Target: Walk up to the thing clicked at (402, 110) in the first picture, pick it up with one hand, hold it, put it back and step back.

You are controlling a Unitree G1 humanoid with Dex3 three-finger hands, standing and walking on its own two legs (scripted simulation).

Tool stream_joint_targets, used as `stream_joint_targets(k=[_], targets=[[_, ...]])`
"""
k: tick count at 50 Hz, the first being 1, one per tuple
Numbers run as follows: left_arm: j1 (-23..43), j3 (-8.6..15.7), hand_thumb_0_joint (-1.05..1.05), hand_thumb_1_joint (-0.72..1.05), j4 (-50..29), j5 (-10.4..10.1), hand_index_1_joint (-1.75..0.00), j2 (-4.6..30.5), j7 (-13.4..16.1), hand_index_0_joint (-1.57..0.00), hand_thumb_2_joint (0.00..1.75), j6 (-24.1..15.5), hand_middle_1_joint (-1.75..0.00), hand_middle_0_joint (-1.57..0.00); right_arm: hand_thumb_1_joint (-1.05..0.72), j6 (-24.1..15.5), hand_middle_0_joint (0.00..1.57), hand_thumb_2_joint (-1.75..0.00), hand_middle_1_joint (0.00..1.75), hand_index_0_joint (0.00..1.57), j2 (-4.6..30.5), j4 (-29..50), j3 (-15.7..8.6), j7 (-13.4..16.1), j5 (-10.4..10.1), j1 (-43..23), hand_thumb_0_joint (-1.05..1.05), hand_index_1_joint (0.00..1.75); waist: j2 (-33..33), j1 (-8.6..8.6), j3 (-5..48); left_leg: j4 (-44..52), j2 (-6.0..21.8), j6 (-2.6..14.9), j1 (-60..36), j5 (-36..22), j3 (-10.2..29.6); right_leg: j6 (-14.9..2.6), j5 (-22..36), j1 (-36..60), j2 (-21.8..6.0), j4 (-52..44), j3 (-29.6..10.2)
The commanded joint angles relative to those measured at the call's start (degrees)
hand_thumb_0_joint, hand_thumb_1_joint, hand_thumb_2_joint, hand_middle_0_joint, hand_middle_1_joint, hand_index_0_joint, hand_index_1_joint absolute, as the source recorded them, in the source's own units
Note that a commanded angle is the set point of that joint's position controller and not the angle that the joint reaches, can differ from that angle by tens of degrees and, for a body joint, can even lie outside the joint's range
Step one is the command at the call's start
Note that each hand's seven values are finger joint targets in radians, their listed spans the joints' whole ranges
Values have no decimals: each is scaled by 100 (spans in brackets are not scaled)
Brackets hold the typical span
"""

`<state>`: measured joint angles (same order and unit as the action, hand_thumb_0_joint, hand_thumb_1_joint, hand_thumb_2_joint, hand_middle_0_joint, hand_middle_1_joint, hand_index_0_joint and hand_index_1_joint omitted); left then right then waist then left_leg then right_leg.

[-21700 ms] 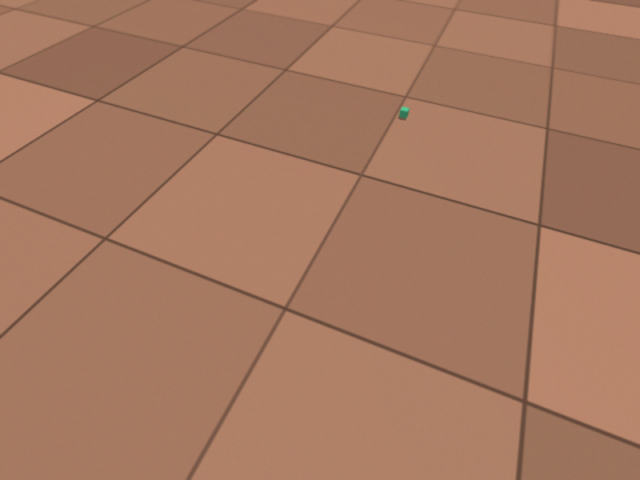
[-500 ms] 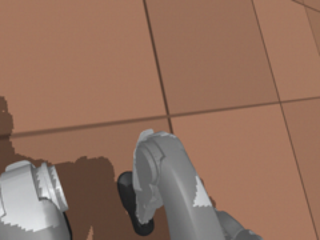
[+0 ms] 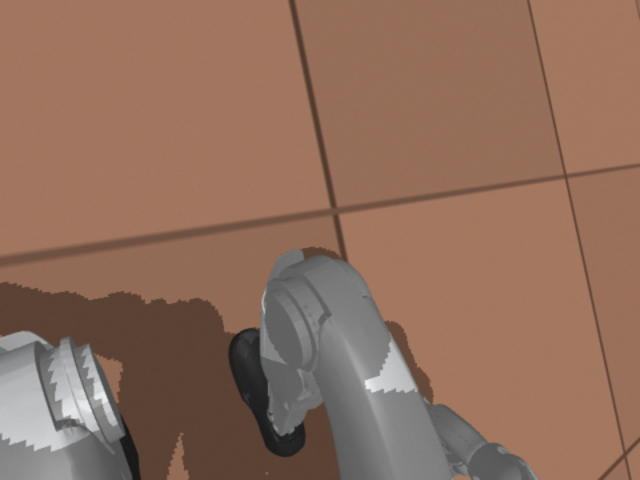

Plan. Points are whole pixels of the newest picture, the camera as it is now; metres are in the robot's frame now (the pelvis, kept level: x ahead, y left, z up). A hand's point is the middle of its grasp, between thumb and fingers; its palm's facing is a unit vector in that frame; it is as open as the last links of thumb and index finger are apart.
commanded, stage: rest palm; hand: left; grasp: from above
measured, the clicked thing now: out of the picture +0.42 +0.34 -0.28
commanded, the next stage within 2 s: close in 0.72 s
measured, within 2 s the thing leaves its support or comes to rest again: neither
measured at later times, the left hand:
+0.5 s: hand out of the picture +0.40 +0.32 -0.25, palm faces -0.41 -0.03 -0.91, open 13.3 cm
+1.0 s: hand out of the picture +0.40 +0.33 -0.25, palm faces -0.54 -0.12 -0.83, open 11.9 cm
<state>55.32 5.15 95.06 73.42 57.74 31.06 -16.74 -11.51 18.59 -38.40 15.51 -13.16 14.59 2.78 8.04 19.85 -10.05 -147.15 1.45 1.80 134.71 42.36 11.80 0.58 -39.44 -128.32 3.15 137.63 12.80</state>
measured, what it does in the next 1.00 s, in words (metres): stands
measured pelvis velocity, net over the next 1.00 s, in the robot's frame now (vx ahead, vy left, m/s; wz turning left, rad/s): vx -0.01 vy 0.00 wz -0.02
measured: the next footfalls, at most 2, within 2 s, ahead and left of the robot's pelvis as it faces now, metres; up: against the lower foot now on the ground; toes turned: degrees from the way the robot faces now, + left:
none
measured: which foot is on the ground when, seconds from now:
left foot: down 0.00-1.00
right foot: down 0.00-1.00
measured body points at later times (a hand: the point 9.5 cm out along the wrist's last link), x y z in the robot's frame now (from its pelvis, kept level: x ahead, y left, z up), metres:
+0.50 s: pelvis -0.01 +0.01 +0.00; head +0.24 +0.16 +0.34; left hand +0.42 +0.32 -0.20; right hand +0.09 -0.25 -0.05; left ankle +0.06 +0.12 -0.27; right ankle +0.10 -0.11 -0.27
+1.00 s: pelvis -0.01 +0.00 +0.00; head +0.26 +0.13 +0.33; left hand +0.42 +0.34 -0.20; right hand +0.07 -0.24 -0.07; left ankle +0.06 +0.12 -0.27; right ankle +0.10 -0.11 -0.27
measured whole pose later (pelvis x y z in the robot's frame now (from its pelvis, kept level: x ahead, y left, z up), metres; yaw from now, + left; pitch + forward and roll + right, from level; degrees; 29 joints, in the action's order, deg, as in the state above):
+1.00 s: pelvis -0.01 +0.00 +0.00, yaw -1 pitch +25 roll -15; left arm 52.8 1.4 94.7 73.5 59.7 31.7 -25.0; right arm -9.2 18.2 -37.2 19.8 -12.5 15.9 2.3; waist 8.9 18.5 -11.2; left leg -147.7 1.8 1.5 132.4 42.1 13.8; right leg 0.8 -38.0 -125.9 4.1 136.7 14.3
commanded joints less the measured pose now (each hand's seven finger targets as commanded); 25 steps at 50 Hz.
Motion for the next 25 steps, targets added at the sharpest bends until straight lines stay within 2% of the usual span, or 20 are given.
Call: stream_joint_targets(k=[1, 3, 5, 7, 8, 9, 10, 13, 15, 16, 17, 19, 21, 23, 25], targets=[[930, 227, 0, -42, -878, -76, -92, 1371, 13, -13, 89, -555, -93, -13, -91, 169, 20, -90, 30, 20, 1775, -23, -398, 92, 8, 1264, 0, 30, -2840, 56, 4402, 1225, 98, -95, -3180, -2480, -278, -168, 2427, 2785, 288, -1211, 161], [764, -120, 0, -41, -458, -79, -92, 908, -20, -14, 88, -691, -93, -13, -90, 222, 20, -90, 30, 20, 1700, 12, -292, 56, 61, 1197, 0, 30, -2530, 250, 3991, 1172, 114, -58, -2917, -2167, -241, -130, 2218, 2570, 309, -1226, 217], [779, -52, 0, -41, -559, -51, -94, 1063, 88, -13, 89, -872, -95, -12, -90, 255, 20, -90, 30, 20, 1710, -5, -262, 82, 75, 1131, 0, 30, -2594, 152, 3908, 1279, 121, -57, -2906, -1888, -189, -141, 1922, 2446, 332, -1279, 260], [860, 4, 0, -38, -719, 110, -92, 1323, 262, -16, 87, -986, -93, -14, -90, 256, 20, -90, 30, 20, 1750, 56, -262, 108, 76, 1055, 0, 30, -2726, 52, 3858, 1410, 125, -84, -2897, -1577, -189, -168, 1641, 2337, 335, -1268, 260], [881, -2, 0, -37, -886, 237, -90, 1386, 368, -17, 87, -1012, -91, -16, -90, 263, 20, -90, 30, 20, 1797, 80, -279, 112, 114, 984, 0, 30, -2814, 45, 3869, 1442, 138, -113, -2979, -1570, -189, -185, 1596, 2245, 346, -1216, 277], [930, -39, 0, -35, -1107, 284, -89, 1353, 484, -18, 88, -1024, -90, -18, -90, 288, 20, -90, 30, 20, 1831, -25, -347, 132, 141, 910, 0, 30, -2879, -41, 3907, 1509, 154, -129, -2991, -1436, -172, -216, 1437, 2168, 397, -1232, 276], [875, -31, 0, -35, -1050, 403, -88, 1373, 593, -18, 88, -1006, -89, -18, -90, 285, 20, -90, 30, 20, 1828, -29, -340, 141, 155, 923, 0, 30, -2948, -7, 3897, 1489, 156, -135, -3068, -1443, -196, -210, 1430, 2129, 399, -1219, 274], [733, -157, 0, -33, -776, 543, -86, 1090, 994, -19, 85, -823, -87, -18, -90, 239, 20, -90, 30, 20, 1850, -163, -383, 115, 227, 789, 0, 30, -2738, 16, 3718, 1524, 167, -142, -2846, -1298, -182, -216, 1302, 1919, 433, -1227, 290], [738, -369, 0, -35, -518, 611, -85, 853, 1193, -18, 86, -602, -86, -17, -90, 148, 20, -90, 30, 20, 1856, -194, -410, 104, 215, 696, 0, 30, -2643, 74, 3410, 1584, 170, -139, -2696, -1105, -148, -230, 1157, 1585, 438, -1211, 288], [925, -336, 0, -34, -633, 604, -83, 899, 1296, -19, 86, -528, -83, -19, -90, 113, 20, -90, 30, 20, 1868, -236, -428, 99, 207, 737, 0, 30, -2701, 64, 3399, 1691, 170, -154, -2649, -1029, -105, -235, 1094, 1479, 429, -1245, 314], [941, -383, 0, -35, -491, 690, -82, 905, 1359, -19, 85, -395, -82, -19, -90, 84, 20, -90, 30, 20, 1891, -236, -450, 98, 204, 730, 0, 30, -2804, 88, 3349, 1779, 187, -177, -2784, -980, -74, -253, 1092, 1376, 432, -1208, 294], [1212, -357, 0, -34, -661, 633, -81, 946, 1456, -20, 86, -192, -80, -21, -90, 10, 20, -90, 30, 20, 1889, -271, -467, 74, 175, 674, 0, 30, -2954, 17, 3527, 1844, 196, -207, -2840, -989, -3, -267, 1107, 1225, 399, -1112, 310], [1120, -539, 0, -34, -377, 534, -82, 621, 1425, -19, 84, 44, -82, -20, -90, -106, 20, -90, 30, 20, 1907, -264, -498, 10, 153, 623, 0, 30, -2993, 124, 3326, 1885, 223, -225, -2834, -873, 59, -267, 1086, 1066, 352, -1009, 303], [1380, -527, 0, -31, -454, 457, -83, 665, 1329, -21, 81, 207, -84, -20, -90, -184, 20, -90, 30, 20, 1963, -253, -535, -10, 83, 659, 0, 30, -3109, 182, 3392, 1892, 217, -218, -2943, -823, 77, -264, 1086, 996, 319, -992, 303], [1559, -472, 0, -30, -597, 286, -81, 728, 1176, -23, 79, 323, -82, -22, -90, -252, 20, -90, 30, 20, 1962, -252, -568, -28, 5, 658, 0, 30, -3237, 116, 3521, 1899, 217, -218, -3025, -815, 62, -276, 1091, 1003, 291, -997, 269]])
